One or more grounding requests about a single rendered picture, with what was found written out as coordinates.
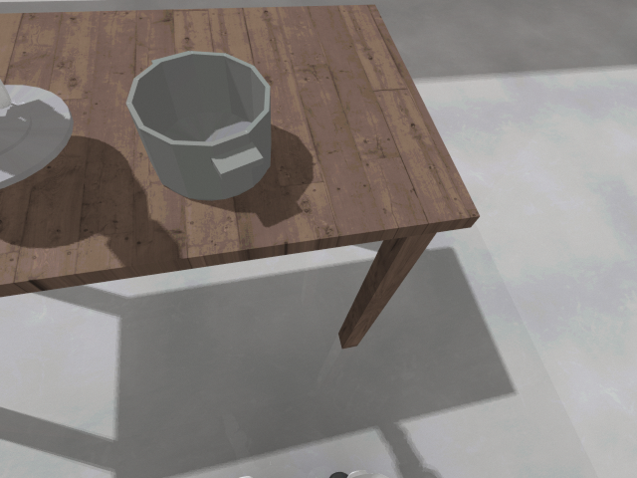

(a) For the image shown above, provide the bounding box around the lid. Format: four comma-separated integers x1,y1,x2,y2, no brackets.
0,85,74,189

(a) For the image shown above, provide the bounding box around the table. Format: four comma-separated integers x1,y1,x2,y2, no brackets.
0,5,480,349

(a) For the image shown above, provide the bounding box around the pot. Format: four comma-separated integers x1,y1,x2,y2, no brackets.
126,51,272,201

